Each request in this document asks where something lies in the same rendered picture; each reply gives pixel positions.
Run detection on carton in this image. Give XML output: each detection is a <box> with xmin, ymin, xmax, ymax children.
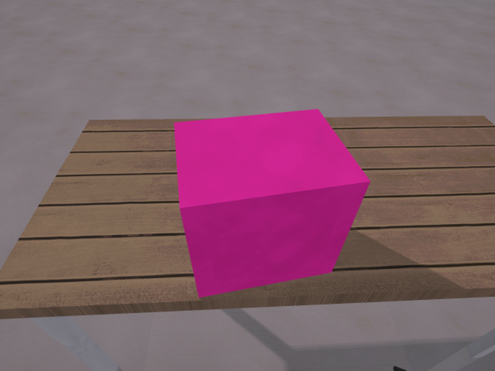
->
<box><xmin>174</xmin><ymin>109</ymin><xmax>370</xmax><ymax>298</ymax></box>

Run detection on table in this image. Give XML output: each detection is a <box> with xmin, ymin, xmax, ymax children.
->
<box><xmin>0</xmin><ymin>116</ymin><xmax>495</xmax><ymax>371</ymax></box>

